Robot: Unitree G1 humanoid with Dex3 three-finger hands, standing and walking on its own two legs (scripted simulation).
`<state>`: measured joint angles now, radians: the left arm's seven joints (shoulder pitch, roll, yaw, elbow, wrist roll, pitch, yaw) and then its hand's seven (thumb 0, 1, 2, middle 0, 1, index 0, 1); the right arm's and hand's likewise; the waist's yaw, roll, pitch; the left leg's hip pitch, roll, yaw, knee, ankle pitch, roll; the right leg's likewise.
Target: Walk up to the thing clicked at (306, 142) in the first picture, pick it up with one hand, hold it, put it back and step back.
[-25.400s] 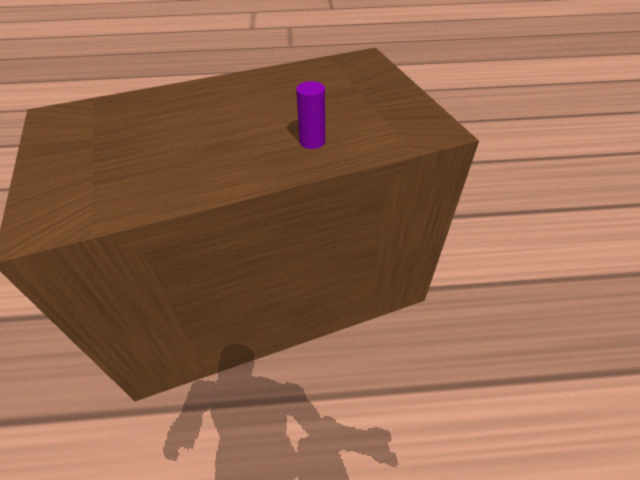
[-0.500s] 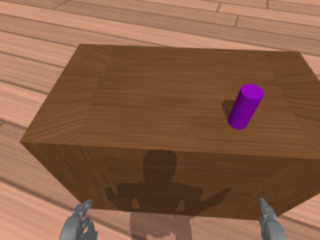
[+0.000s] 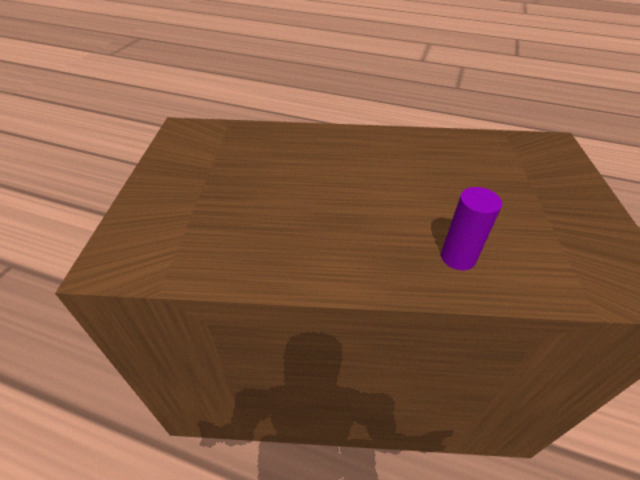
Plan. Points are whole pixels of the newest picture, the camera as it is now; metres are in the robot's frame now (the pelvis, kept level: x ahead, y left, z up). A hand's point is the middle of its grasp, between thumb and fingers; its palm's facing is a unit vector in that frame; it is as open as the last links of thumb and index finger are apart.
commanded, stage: home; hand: right
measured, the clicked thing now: (468, 230) +0.52 -0.21 +0.01
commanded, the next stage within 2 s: stand in 1.46 s
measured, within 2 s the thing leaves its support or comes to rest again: neither
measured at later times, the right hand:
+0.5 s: hand out of the picture +0.02 -0.26 -0.13, palm faces -0.05 +0.93 -0.37, open 17.5 cm
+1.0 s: hand out of the picture +0.07 -0.25 -0.13, palm faces -0.05 +0.93 -0.35, open 17.4 cm
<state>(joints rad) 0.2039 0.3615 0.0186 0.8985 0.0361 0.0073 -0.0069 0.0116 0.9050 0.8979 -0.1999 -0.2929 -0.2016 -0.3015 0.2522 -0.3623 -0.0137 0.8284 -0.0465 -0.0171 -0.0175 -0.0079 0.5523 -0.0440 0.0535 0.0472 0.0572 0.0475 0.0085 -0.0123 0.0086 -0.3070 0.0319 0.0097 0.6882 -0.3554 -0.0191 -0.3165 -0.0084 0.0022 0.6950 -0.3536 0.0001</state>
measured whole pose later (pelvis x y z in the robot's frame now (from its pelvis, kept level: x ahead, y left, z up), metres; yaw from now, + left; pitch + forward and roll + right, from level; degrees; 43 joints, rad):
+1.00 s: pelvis +0.00 +0.00 +0.03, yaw +0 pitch -3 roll +0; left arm 0.12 0.34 -0.01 1.16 0.01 0.00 -0.01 0.01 0.90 0.90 -0.20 -0.29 -0.20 -0.30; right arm 0.12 -0.35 0.02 1.13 -0.02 -0.01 0.00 0.00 0.52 -0.06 0.06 0.05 0.06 0.05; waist 0.00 -0.01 0.05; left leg -0.12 0.03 0.01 0.35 -0.18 -0.02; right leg -0.12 -0.01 0.00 0.34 -0.17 0.01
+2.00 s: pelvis +0.02 +0.00 +0.03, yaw +0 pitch -2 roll +0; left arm 0.11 0.34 0.00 1.15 0.01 0.00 -0.01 0.01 0.91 0.90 -0.20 -0.30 -0.20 -0.30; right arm 0.12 -0.35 0.01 1.14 -0.02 -0.01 0.00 0.00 -0.55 -0.81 0.19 0.29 0.20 0.29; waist 0.00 0.00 0.05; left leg -0.08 0.04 0.01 0.31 -0.18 -0.03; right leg -0.09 0.00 -0.01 0.31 -0.18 0.00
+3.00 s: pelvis +0.02 -0.01 +0.03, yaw +1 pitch -2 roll +0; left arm 0.11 0.35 0.00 1.13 0.01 -0.01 -0.01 0.01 0.91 0.90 -0.20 -0.30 -0.20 -0.30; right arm 0.12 -0.35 0.00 1.13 -0.02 -0.01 0.00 0.01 -0.90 -0.89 0.20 0.30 0.20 0.30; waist 0.00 0.01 0.05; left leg -0.08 0.04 0.00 0.30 -0.18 -0.03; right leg -0.09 0.00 -0.01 0.32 -0.19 0.00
